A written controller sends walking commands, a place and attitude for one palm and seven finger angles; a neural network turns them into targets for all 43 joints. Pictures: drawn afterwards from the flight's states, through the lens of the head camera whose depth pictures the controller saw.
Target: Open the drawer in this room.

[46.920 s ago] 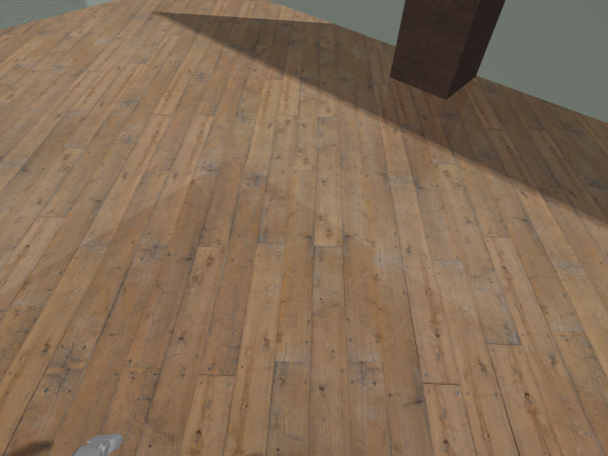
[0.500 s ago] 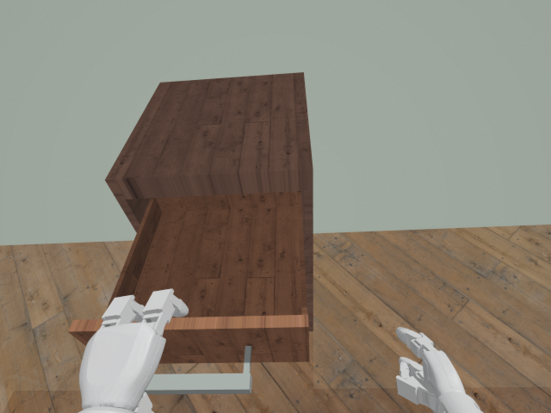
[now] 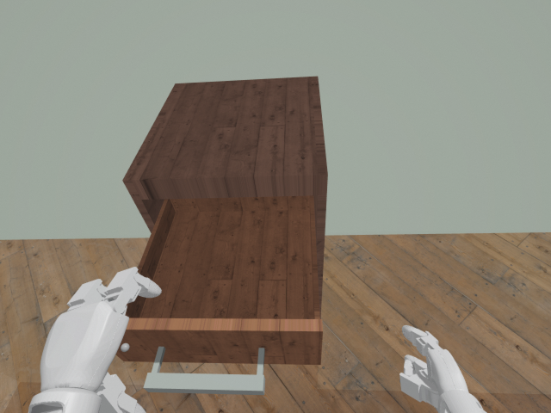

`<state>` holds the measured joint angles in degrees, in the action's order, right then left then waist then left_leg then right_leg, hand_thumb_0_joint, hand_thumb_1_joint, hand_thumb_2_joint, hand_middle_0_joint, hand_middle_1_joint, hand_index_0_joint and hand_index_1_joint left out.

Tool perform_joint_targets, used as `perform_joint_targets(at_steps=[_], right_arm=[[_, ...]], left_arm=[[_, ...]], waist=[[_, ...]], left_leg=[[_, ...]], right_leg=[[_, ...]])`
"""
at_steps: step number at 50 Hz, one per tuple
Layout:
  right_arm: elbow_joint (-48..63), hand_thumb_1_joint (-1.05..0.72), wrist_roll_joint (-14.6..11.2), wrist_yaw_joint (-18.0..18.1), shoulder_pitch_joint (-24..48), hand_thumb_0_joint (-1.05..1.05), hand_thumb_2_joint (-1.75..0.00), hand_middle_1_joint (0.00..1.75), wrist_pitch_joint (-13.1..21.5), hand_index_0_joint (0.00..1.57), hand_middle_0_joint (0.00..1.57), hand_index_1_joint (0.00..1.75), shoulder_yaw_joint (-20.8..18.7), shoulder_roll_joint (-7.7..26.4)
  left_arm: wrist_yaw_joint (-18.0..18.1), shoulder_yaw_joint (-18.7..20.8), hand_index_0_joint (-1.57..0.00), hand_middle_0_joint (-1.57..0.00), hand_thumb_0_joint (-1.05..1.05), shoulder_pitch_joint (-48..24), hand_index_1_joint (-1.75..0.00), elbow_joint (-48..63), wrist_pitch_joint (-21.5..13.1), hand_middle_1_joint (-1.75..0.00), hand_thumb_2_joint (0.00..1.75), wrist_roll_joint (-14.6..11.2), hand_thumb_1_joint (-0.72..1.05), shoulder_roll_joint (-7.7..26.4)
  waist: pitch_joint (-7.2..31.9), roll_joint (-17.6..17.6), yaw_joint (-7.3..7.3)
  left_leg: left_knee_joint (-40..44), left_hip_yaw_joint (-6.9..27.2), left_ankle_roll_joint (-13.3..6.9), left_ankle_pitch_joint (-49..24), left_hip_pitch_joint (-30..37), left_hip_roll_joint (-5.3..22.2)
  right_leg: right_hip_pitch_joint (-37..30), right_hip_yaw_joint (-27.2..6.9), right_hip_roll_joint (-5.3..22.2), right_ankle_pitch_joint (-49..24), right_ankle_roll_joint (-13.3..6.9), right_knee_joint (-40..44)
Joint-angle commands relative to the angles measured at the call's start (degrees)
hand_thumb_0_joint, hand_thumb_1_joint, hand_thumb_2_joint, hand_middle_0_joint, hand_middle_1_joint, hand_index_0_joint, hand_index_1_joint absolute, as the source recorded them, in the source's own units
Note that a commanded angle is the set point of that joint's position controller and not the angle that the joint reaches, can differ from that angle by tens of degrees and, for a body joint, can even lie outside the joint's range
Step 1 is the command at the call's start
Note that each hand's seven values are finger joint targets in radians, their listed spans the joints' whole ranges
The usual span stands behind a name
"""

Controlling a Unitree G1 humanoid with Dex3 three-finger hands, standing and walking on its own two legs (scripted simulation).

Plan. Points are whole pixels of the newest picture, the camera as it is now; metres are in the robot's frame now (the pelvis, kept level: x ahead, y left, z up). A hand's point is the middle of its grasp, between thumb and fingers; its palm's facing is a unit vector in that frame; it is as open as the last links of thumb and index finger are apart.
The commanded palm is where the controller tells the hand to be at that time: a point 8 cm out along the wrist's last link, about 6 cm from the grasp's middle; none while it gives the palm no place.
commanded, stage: draw the hand back to the body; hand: left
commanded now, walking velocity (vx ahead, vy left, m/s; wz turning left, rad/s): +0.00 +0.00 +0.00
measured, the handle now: (207, 368) +0.21 +0.17 -0.11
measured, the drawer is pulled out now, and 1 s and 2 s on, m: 0.30 0.30 0.30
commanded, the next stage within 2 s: step back with the hand held close in 0.96 s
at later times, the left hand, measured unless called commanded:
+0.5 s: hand (91, 305) +0.18 +0.23 +0.16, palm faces +0.35 -0.85 -0.39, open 10.9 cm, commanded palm +0.13 +0.27 +0.18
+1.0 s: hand (75, 304) +0.18 +0.23 +0.17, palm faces +0.42 -0.82 -0.39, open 7.5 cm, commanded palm +0.12 +0.28 +0.19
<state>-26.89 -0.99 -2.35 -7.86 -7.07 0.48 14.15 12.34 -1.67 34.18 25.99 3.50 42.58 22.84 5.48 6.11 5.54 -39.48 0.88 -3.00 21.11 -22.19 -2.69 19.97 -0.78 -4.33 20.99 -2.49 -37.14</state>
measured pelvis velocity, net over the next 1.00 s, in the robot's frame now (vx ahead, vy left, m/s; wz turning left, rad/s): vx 0.01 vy -0.01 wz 0.06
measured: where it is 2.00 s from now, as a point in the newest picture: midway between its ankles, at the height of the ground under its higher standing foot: outside the picture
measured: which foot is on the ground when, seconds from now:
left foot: down 0.00-1.00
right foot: down 0.00-1.00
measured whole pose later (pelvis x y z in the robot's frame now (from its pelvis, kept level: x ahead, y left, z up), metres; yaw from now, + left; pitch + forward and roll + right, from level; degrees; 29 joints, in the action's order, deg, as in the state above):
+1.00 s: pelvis +0.01 -0.01 +0.02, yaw +3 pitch -2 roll -1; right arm -35.4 -1.2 3.6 -9.0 4.3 1.9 12.0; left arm 6.4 15.7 32.0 28.7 -3.6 -4.5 19.1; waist 0.1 3.5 2.9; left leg -25.1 4.3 -2.1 14.5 -8.5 -3.3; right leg 4.9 1.8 -3.4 14.8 -3.0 -21.5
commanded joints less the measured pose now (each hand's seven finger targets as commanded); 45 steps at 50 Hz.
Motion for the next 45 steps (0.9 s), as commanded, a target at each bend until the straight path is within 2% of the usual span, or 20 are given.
perform_joint_targets(at_steps=[1,2,3,4,5,6,9,12,15,19,21,25,30,33,34,36,38,40,42,45], right_arm=[[10.4,-0.90,-1.1,5.0,4.8,0.00,-0.90,0.30,10.9,0.20,0.20,0.30,0.0,2.2],[9.6,-0.90,-0.7,6.0,4.6,0.00,-0.90,0.30,12.0,0.20,0.20,0.30,0.4,2.6],[9.0,-0.90,-0.5,6.8,4.7,0.00,-0.90,0.30,13.4,0.20,0.20,0.30,0.6,2.3],[7.8,-0.90,-0.3,7.2,4.9,0.00,-0.90,0.30,14.5,0.20,0.20,0.30,0.8,2.6],[6.9,-0.90,0.1,7.2,3.8,0.00,-0.90,0.30,15.3,0.20,0.20,0.30,1.5,2.1],[6.4,-0.90,-0.1,7.0,4.0,0.00,-0.90,0.30,16.0,0.20,0.20,0.30,1.4,1.9],[4.6,-0.90,0.2,6.7,5.0,0.00,-0.90,0.30,17.0,0.20,0.20,0.30,0.9,2.4],[3.4,-0.90,0.4,6.2,4.9,0.00,-0.90,0.30,16.7,0.20,0.20,0.30,0.5,2.4],[2.5,-0.90,0.4,5.8,5.5,0.00,-0.90,0.30,16.4,0.20,0.20,0.30,0.0,2.7],[2.6,-0.90,0.2,5.9,6.5,0.00,-0.90,0.30,16.3,0.20,0.20,0.30,-0.5,3.0],[2.1,-0.90,0.1,6.0,6.3,0.00,-0.90,0.30,15.7,0.20,0.20,0.30,-0.6,2.9],[1.3,-0.90,0.1,6.2,6.5,0.00,-0.90,0.30,15.3,0.20,0.20,0.30,-0.6,3.2],[1.0,-0.90,0.0,6.5,7.1,0.00,-0.90,0.30,14.8,0.20,0.20,0.30,-0.8,3.4],[1.5,-0.90,-0.4,6.5,7.6,0.00,-0.90,0.30,14.4,0.20,0.20,0.30,-0.9,3.3],[1.4,-0.90,-0.4,6.5,7.9,0.00,-0.90,0.30,14.5,0.20,0.20,0.30,-0.8,3.5],[1.3,-0.90,-0.4,6.2,7.7,0.00,-0.90,0.30,14.3,0.20,0.20,0.30,-0.8,3.3],[1.6,-0.90,-0.4,6.2,7.9,0.00,-0.90,0.30,14.2,0.20,0.20,0.30,-0.9,3.5],[1.3,-0.90,-0.1,6.3,8.0,0.00,-0.90,0.30,14.4,0.20,0.20,0.30,-0.8,3.8],[1.2,-0.90,0.0,6.4,8.0,0.00,-0.90,0.30,14.3,0.20,0.20,0.30,-0.7,3.5],[1.3,-0.90,-0.1,6.6,8.2,0.00,-0.90,0.30,14.7,0.20,0.20,0.30,-0.6,3.7]], left_arm=[[-2.7,8.2,-0.29,-0.29,0.00,2.4,-1.13,13.3,-6.8,-1.13,0.34,-40.5,-0.40,-1.9],[-2.8,10.4,-0.29,-0.29,0.00,-1.8,-1.11,16.5,-8.6,-1.11,0.36,-41.1,-0.36,1.3],[-2.9,11.2,-0.29,-0.29,0.00,-2.9,-1.09,18.4,-9.4,-1.09,0.37,-42.4,-0.32,1.9],[-2.6,13.5,-0.29,-0.29,0.00,-3.4,-1.07,18.6,-9.6,-1.07,0.39,-42.8,-0.29,3.8],[-2.9,12.4,-0.28,-0.28,0.00,-3.7,-1.04,18.3,-10.3,-1.04,0.40,-42.7,-0.26,2.1],[-3.3,11.4,-0.28,-0.28,0.00,-3.2,-1.02,17.6,-10.3,-1.02,0.42,-43.5,-0.22,0.6],[-3.9,14.2,-0.27,-0.27,0.00,-2.1,-0.95,16.5,-10.7,-0.95,0.47,-44.3,-0.12,1.7],[-4.8,15.1,-0.26,-0.26,0.00,-0.1,-0.88,15.7,-11.3,-0.88,0.51,-44.8,-0.01,0.9],[-5.3,16.3,-0.26,-0.26,0.00,1.1,-0.82,15.0,-11.2,-0.82,0.55,-45.2,0.09,0.8],[-5.2,18.6,-0.25,-0.25,0.00,-0.3,-0.73,17.9,-10.9,-0.73,0.62,-45.5,0.23,3.0],[-5.1,19.5,-0.24,-0.24,0.00,-0.1,-0.68,16.6,-10.8,-0.68,0.64,-45.8,0.31,3.2],[-4.8,21.9,-0.23,-0.23,0.00,-2.3,-0.59,16.6,-11.0,-0.59,0.70,-45.8,0.44,4.8],[-4.6,24.6,-0.22,-0.22,0.00,-4.4,-0.48,15.8,-10.9,-0.48,0.78,-46.4,0.62,6.4],[-4.7,25.0,-0.21,-0.21,0.00,-5.4,-0.41,15.3,-11.0,-0.41,0.82,-47.1,0.73,6.2],[-4.9,24.3,-0.21,-0.21,0.00,-5.8,-0.39,15.4,-10.9,-0.39,0.84,-47.0,0.76,5.4],[-5.2,22.7,-0.21,-0.21,0.00,-4.6,-0.34,13.0,-10.7,-0.34,0.87,-47.1,0.83,3.8],[-5.2,23.2,-0.20,-0.20,0.00,-4.8,-0.30,13.4,-10.9,-0.30,0.90,-47.1,0.90,4.5],[-5.1,24.0,-0.20,-0.20,0.00,-5.9,-0.30,14.6,-11.1,-0.30,0.90,-46.8,0.90,5.8],[-4.9,24.5,-0.20,-0.20,0.00,-5.4,-0.30,13.7,-11.1,-0.30,0.90,-47.0,0.90,6.0],[-4.7,25.0,-0.20,-0.20,0.00,-6.7,-0.30,15.6,-11.4,-0.30,0.90,-46.7,0.90,7.0]], waist=[[0.8,-10.3,-3.48],[2.5,-8.4,-3.06],[1.5,-6.3,-3.36],[0.3,-2.1,-2.92],[-0.9,0.0,-2.99],[-2.5,-0.5,-3.55],[-3.1,-1.5,-2.96],[-1.0,-1.4,-2.75],[0.1,-3.8,-2.75],[1.8,-2.0,-2.72],[1.8,-4.8,-2.81],[1.1,-1.7,-2.56],[0.8,-2.9,-2.38],[-0.8,-3.6,-2.65],[-1.4,-1.3,-2.64],[-2.6,-3.0,-2.90],[-1.9,-4.4,-2.69],[-1.0,-2.0,-2.47],[-1.4,-4.2,-2.26],[-0.9,-1.4,-2.33]], left_leg=[[9.5,3.9,-0.2,-14.7,13.8,4.6],[9.9,3.4,0.1,-15.7,14.4,3.9],[10.6,3.3,0.5,-16.6,14.0,4.0],[11.2,3.4,0.9,-16.9,13.7,3.8],[11.8,3.6,1.3,-17.5,13.7,3.4],[12.4,3.9,1.6,-17.9,13.5,4.0],[13.2,4.0,1.9,-20.2,13.6,4.1],[13.6,3.5,2.0,-23.1,15.0,4.0],[13.9,3.5,2.1,-25.8,15.8,4.2],[14.2,3.3,2.4,-28.8,16.9,4.5],[14.4,3.3,2.3,-28.5,16.9,4.4],[15.1,3.3,2.5,-27.3,17.6,4.0],[15.7,3.1,2.2,-25.3,17.6,3.7],[16.3,3.2,2.1,-22.7,16.9,4.0],[16.3,3.2,2.2,-22.7,16.7,3.8],[16.7,3.4,2.0,-21.4,16.4,3.9],[16.9,3.4,1.8,-21.1,16.7,3.9],[16.9,3.0,1.8,-20.6,17.3,3.5],[17.1,3.2,1.7,-19.5,16.9,3.5],[17.2,3.3,1.8,-19.0,17.3,3.5]], right_leg=[[-4.4,2.9,4.3,-11.0,0.8,8.4],[-5.5,2.7,4.8,-12.8,0.9,9.4],[-6.3,2.6,5.4,-13.4,0.9,10.0],[-6.3,2.4,5.6,-13.2,0.6,10.8],[-6.2,2.9,5.5,-13.2,0.3,11.4],[-6.3,3.2,5.7,-13.1,0.3,11.7],[-8.3,3.2,5.5,-15.7,0.1,13.4],[-10.1,3.4,5.3,-18.6,0.2,14.0],[-11.3,3.6,5.1,-21.0,0.4,14.5],[-12.9,3.1,5.4,-23.3,0.6,14.9],[-13.3,3.5,5.5,-24.0,0.8,15.0],[-12.8,3.4,5.3,-22.6,0.6,16.1],[-13.2,3.3,5.2,-22.2,0.7,17.1],[-12.8,3.2,5.4,-20.0,0.8,17.3],[-12.6,2.9,5.2,-19.8,0.6,17.6],[-12.0,3.2,5.4,-18.5,0.8,17.7],[-12.2,3.0,5.3,-18.3,0.9,17.9],[-12.2,2.6,5.3,-18.2,0.8,18.8],[-12.1,2.7,5.2,-17.1,0.9,19.1],[-12.1,2.4,5.3,-16.2,0.7,19.6]])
